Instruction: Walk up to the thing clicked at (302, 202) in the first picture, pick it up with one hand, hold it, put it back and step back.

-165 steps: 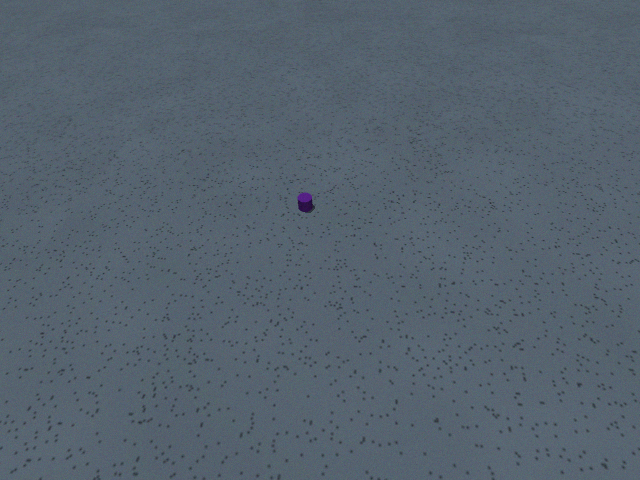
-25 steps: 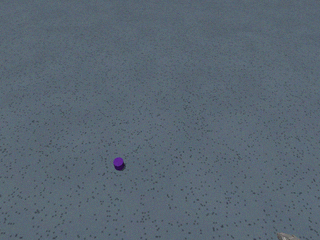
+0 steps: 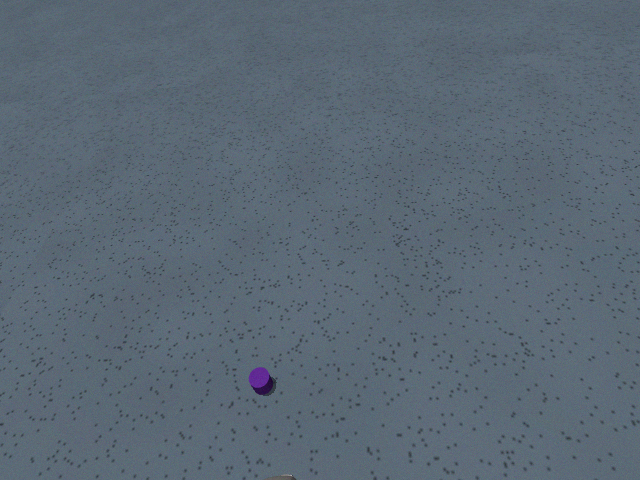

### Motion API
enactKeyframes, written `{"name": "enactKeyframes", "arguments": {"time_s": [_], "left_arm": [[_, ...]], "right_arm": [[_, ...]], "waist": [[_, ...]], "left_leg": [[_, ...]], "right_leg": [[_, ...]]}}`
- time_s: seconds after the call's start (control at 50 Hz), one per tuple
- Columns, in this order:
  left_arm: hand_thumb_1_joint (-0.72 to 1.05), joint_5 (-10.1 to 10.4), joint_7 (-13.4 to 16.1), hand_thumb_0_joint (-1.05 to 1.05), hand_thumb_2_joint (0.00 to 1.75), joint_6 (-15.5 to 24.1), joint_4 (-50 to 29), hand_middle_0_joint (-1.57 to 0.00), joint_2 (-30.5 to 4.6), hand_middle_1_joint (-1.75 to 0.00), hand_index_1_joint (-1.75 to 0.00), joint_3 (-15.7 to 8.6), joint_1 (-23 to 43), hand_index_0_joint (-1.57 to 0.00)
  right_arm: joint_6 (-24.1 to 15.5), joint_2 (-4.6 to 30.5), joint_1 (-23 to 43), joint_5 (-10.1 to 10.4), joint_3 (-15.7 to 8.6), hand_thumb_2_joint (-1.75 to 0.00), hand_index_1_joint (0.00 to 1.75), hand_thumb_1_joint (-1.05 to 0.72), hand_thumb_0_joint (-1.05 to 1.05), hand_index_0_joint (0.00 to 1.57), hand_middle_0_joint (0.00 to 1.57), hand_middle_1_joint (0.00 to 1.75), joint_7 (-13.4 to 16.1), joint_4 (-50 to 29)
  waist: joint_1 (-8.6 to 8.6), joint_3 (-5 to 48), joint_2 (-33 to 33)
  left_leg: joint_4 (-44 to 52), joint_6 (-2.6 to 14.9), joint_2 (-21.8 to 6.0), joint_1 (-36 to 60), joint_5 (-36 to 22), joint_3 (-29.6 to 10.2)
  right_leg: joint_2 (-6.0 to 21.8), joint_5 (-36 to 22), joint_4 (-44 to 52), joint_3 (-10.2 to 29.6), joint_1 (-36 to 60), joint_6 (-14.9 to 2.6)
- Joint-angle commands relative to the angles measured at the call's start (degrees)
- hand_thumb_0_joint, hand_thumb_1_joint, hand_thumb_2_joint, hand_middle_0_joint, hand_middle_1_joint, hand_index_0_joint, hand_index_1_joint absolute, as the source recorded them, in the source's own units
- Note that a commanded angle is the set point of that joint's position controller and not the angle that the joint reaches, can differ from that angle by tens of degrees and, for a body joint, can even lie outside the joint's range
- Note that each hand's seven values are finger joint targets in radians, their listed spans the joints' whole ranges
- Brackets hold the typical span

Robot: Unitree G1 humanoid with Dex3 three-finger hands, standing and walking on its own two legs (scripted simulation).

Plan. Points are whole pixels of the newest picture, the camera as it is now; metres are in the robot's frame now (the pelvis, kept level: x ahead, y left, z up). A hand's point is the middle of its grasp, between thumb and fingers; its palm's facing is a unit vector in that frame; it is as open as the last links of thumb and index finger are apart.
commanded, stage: walk up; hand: left
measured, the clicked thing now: (261, 381) +0.55 +0.28 -0.74
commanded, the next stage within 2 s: stand in 1.78 s
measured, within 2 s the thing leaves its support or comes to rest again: neither
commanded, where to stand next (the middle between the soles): +0.16 +0.04 m, yaw +0 degrees
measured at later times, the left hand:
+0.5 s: hand out of the picture +0.15 +0.31 -0.16, palm faces -0.06 -0.93 -0.37, open 7.4 cm
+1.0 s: hand (162, 431) +0.24 +0.28 -0.14, palm faces -0.05 -0.94 -0.33, open 7.4 cm
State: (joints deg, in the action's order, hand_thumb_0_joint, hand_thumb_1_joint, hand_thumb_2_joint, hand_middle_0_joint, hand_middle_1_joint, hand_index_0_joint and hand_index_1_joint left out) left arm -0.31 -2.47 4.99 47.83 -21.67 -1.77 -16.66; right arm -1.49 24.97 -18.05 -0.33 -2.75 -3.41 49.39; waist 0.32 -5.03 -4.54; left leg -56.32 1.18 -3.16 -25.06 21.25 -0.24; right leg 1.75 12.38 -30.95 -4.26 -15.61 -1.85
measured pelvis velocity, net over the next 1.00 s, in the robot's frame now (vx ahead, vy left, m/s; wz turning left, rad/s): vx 0.13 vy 0.03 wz -0.03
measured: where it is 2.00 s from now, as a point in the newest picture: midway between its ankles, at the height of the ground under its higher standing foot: outside the picture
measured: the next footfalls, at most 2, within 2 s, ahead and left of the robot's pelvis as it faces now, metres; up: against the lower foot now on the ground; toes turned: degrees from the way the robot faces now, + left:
left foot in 0.20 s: +0.18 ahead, +0.16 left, +0.00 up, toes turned +1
right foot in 0.52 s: +0.17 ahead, -0.10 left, +0.00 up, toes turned -2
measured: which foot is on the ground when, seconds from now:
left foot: up 0.00-0.18, down 0.20-1.00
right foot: down 0.00-0.22, up 0.24-0.50, down 0.52-1.00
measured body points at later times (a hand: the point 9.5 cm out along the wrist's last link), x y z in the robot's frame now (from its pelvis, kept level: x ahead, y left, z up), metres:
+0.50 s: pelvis +0.10 +0.04 -0.01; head +0.12 +0.05 +0.44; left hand +0.15 +0.36 -0.14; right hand +0.17 -0.28 -0.11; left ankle +0.15 +0.16 -0.73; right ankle +0.13 -0.10 -0.73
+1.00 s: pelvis +0.13 +0.03 +0.01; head +0.13 +0.04 +0.46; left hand +0.25 +0.33 -0.12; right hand +0.20 -0.27 -0.12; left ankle +0.15 +0.16 -0.73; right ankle +0.13 -0.10 -0.73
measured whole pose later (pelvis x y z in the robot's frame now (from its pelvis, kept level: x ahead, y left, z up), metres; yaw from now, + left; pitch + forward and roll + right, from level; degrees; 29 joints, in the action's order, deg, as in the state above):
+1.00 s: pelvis +0.13 +0.03 +0.01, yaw -2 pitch -3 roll +0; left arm 0.2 -0.5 0.8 64.1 -20.1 0.6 -2.6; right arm -1.1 20.5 -4.2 0.1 0.4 -1.0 65.7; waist -0.6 -3.1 0.2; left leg -22.9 -0.4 -1.9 -9.3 11.0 3.5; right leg 2.1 11.7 -22.9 -0.9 -8.5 1.5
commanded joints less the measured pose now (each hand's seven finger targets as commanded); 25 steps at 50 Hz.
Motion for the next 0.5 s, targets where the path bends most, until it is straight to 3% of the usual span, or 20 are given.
{"name": "enactKeyframes", "arguments": {"time_s": [0.0,0.04,0.1,0.14,0.16,0.18,0.2,0.22,0.24,0.26,0.28,0.32,0.38,0.42,0.44,0.46,0.48], "left_arm": [[0.9,-0.4,1.2,0.0,0.9,1.2,-3.7,-0.2,-17.6,-0.3,-0.3,-5.7,-2.6,-0.2],[0.9,-0.5,1.4,0.0,0.9,0.9,-3.9,-0.2,-17.0,-0.3,-0.3,-5.2,-1.6,-0.2],[0.9,-0.2,1.8,0.0,0.9,0.0,-3.5,-0.2,-16.0,-0.3,-0.3,-4.0,-0.8,-0.2],[0.9,0.2,2.1,0.0,0.9,-1.0,-3.3,-0.2,-15.3,-0.3,-0.3,-3.2,1.3,-0.2],[0.9,0.3,2.2,0.0,0.9,-1.4,-3.4,-0.2,-13.5,-0.3,-0.3,-2.4,2.1,-0.2],[0.9,0.2,1.9,0.0,0.9,-1.6,-4.2,-0.2,-11.3,-0.3,-0.3,-1.6,-0.1,-0.2],[0.9,0.8,2.0,0.0,0.9,-2.0,-3.7,-0.2,-9.1,-0.3,-0.3,-0.9,-2.1,-0.2],[0.9,0.2,2.9,0.0,0.9,-2.6,-1.3,-0.2,-14.9,-0.3,-0.3,-2.8,-2.3,-0.2],[0.9,0.1,3.0,0.0,0.9,-2.7,-0.7,-0.2,-16.0,-0.3,-0.3,-2.8,-2.2,-0.2],[0.9,0.1,3.0,0.0,0.9,-2.8,0.2,-0.2,-15.0,-0.3,-0.3,-2.9,-2.6,-0.2],[0.9,0.3,3.0,0.0,0.9,-2.8,1.3,-0.2,-14.7,-0.3,-0.3,-2.9,-3.0,-0.2],[0.9,0.1,2.5,0.0,0.9,-2.8,3.1,-0.2,-13.5,-0.3,-0.3,-2.8,-4.4,-0.2],[0.9,-0.1,2.3,0.0,0.9,-3.1,4.3,-0.2,-11.5,-0.3,-0.3,-2.7,-3.6,-0.2],[0.9,-0.2,2.7,0.0,0.9,-3.0,5.1,-0.2,-11.1,-0.3,-0.3,-2.8,-2.9,-0.2],[0.9,-0.3,2.9,0.0,0.9,-2.9,6.0,-0.2,-10.7,-0.3,-0.3,-2.8,-3.5,-0.2],[0.9,-0.6,3.0,0.0,0.9,-2.5,6.3,-0.2,-10.9,-0.3,-0.3,-2.9,-3.2,-0.2],[0.9,-1.0,3.3,0.0,0.9,-2.2,6.2,-0.2,-12.2,-0.3,-0.3,-3.1,-2.1,-0.2]], "right_arm": [[-1.0,9.6,-1.7,-1.0,-3.5,-0.9,0.3,-0.9,0.0,0.2,0.2,0.3,-0.1,-3.0],[-1.1,8.2,-0.7,-1.1,-3.2,-0.9,0.3,-0.9,0.0,0.2,0.2,0.3,0.3,-2.9],[-1.7,6.9,1.4,-0.8,-2.8,-0.9,0.3,-0.9,0.0,0.2,0.2,0.3,1.3,-2.4],[-2.0,6.9,0.2,-0.6,-2.7,-0.9,0.3,-0.9,0.0,0.2,0.2,0.3,1.9,-1.0],[-2.3,8.2,-1.4,-0.7,-3.0,-0.9,0.3,-0.9,0.0,0.2,0.2,0.3,2.4,0.0],[-2.7,12.3,-4.9,-1.0,-4.3,-0.9,0.3,-0.9,0.0,0.2,0.2,0.3,2.6,0.2],[-2.9,16.9,-4.3,-1.1,-5.1,-0.9,0.3,-0.9,0.0,0.2,0.2,0.3,2.7,-0.8],[-2.5,20.0,-3.7,-0.2,-6.1,-0.9,0.3,-0.9,0.0,0.2,0.2,0.3,2.5,-0.7],[-2.3,17.5,-1.7,-0.3,-5.5,-0.9,0.3,-0.9,0.0,0.2,0.2,0.3,2.7,-1.4],[-2.4,15.7,-0.2,-0.3,-4.7,-0.9,0.3,-0.9,0.0,0.2,0.2,0.3,3.0,-1.8],[-2.5,14.4,1.0,-0.4,-4.1,-0.9,0.3,-0.9,0.0,0.2,0.2,0.3,3.3,-1.9],[-2.5,13.9,3.2,-0.4,-3.7,-0.9,0.3,-0.9,0.0,0.2,0.2,0.3,3.3,-1.9],[-2.1,12.6,5.9,-0.7,-2.8,-0.9,0.3,-0.9,0.0,0.2,0.2,0.3,3.4,-2.6],[-1.6,12.7,7.3,-0.6,-2.6,-0.9,0.3,-0.9,0.0,0.2,0.2,0.3,3.4,-2.3],[-1.2,12.3,8.6,-0.2,-2.3,-0.9,0.3,-0.9,0.0,0.2,0.2,0.3,3.3,-2.5],[-0.8,10.5,9.1,0.2,-1.5,-0.9,0.3,-0.9,0.0,0.2,0.2,0.3,3.3,-2.2],[-0.7,8.5,9.4,0.6,-0.5,-0.9,0.3,-0.9,0.0,0.2,0.2,0.3,3.3,-2.1]], "waist": [[1.42,1.0,14.0],[1.1,1.3,14.2],[1.01,3.0,13.3],[-0.88,4.8,11.1],[-2.16,5.7,7.6],[-2.97,7.9,-0.7],[-2.42,7.3,-9.0],[-3.2,6.0,-7.7],[-2.26,4.0,-4.3],[-1.56,3.9,-4.2],[-0.83,4.1,-4.4],[0.09,4.0,-7.0],[0.01,4.9,-6.2],[0.29,5.8,-5.7],[1.17,6.6,-4.6],[1.81,6.9,-2.3],[2.19,7.0,0.8]], "left_leg": [[8.1,-1.37,-2.4,-4.5,-3.2,0.4],[13.0,-1.44,-2.0,-1.3,-5.7,1.4],[18.0,-1.44,0.1,6.0,-9.5,3.6],[24.4,-0.39,1.6,13.5,-13.5,4.4],[27.3,0.17,1.7,17.4,-13.6,3.2],[31.6,2.48,-5.0,21.2,-5.9,-5.6],[40.4,8.37,-16.9,22.3,4.4,-27.0],[42.0,14.23,-21.0,18.3,11.1,-32.8],[40.7,14.33,-19.1,17.3,6.5,-29.0],[39.0,13.13,-16.9,17.6,-0.5,-23.7],[37.3,11.42,-14.6,17.1,-6.4,-19.1],[36.2,10.79,-12.7,12.0,-11.7,-12.7],[34.0,9.96,-11.3,7.6,-15.4,-8.4],[31.2,9.53,-11.1,6.3,-14.5,-7.5],[29.1,8.67,-10.6,3.8,-13.2,-6.9],[26.8,6.73,-9.1,2.7,-11.4,-5.7],[24.6,4.33,-8.2,0.7,-9.5,-4.8]], "right_leg": [[12.6,10.9,17.4,13.8,1.7,-11.02],[12.2,3.3,14.8,11.0,0.7,-10.31],[12.0,-12.5,8.3,8.0,-1.8,-9.57],[10.1,-11.7,1.6,6.0,-4.7,-7.56],[8.2,-7.3,-2.8,4.8,-7.1,-5.51],[4.7,3.8,-10.7,2.5,-10.4,-3.37],[-2.5,16.7,-20.2,0.1,-18.5,-0.35],[-0.2,23.3,-27.1,4.7,-17.6,-0.72],[0.4,21.6,-29.2,6.9,-18.6,-0.52],[1.3,19.1,-28.7,8.2,-18.6,-0.54],[2.2,17.2,-26.7,8.3,-17.0,-0.52],[2.5,14.4,-21.9,5.7,-11.3,0.04],[1.4,10.7,-14.0,3.5,-4.3,0.72],[-0.1,7.8,-8.5,1.9,-0.5,0.72],[-0.8,3.7,-3.9,1.3,3.9,0.49],[-1.1,1.8,0.6,2.0,6.5,0.06],[1.5,-0.3,3.9,5.9,8.2,-0.89]]}}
